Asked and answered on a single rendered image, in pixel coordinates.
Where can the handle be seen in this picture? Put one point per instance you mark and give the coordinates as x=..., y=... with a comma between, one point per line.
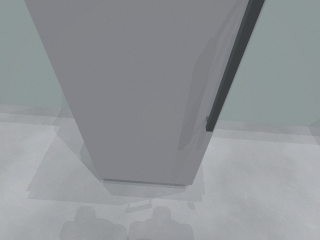
x=247, y=25

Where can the fridge door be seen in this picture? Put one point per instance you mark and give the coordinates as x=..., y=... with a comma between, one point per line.
x=140, y=78

